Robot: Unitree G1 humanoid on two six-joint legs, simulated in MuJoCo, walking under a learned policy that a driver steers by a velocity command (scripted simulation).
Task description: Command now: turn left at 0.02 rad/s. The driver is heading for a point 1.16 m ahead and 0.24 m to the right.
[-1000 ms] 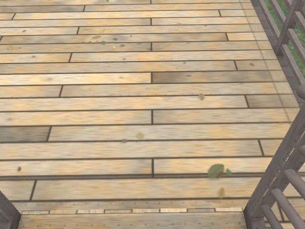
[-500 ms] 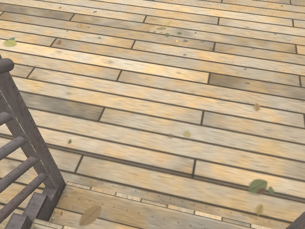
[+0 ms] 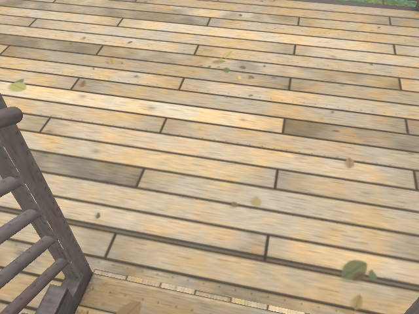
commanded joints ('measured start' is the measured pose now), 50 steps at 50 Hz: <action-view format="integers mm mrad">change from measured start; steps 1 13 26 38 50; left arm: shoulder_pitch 58 85 317 389 774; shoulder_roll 109 62 56 86 -2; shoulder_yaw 25 20 34 45 12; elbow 16 106 162 145 266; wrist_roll -1 10 13 8 104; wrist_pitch -5 -16 -38 -133 -116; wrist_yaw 4 8 6 10 -161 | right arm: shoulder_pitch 12 69 -25 -125 571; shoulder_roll -107 -82 -91 -70 -225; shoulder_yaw -20 -18 -64 -74 -101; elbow -1 100 30 -42 117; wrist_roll -3 -13 -12 -34 -128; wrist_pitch -9 -18 -19 -126 -126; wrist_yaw -4 -6 1 58 123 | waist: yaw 10 -7 109 83 -67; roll -33 -32 -15 -90 279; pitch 14 18 91 89 -383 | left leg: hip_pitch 89 102 -371 -632 896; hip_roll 121 107 59 133 343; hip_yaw -151 -157 -169 -75 -120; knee -100 -138 29 306 354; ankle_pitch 199 75 -479 506 1163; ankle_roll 19 31 97 -55 253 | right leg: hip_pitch -89 -114 30 44 -581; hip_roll -102 -93 -66 -141 94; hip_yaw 79 71 136 185 130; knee -128 -157 -117 -31 1506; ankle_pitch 173 91 -252 127 -457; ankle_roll -30 -33 -151 -205 -96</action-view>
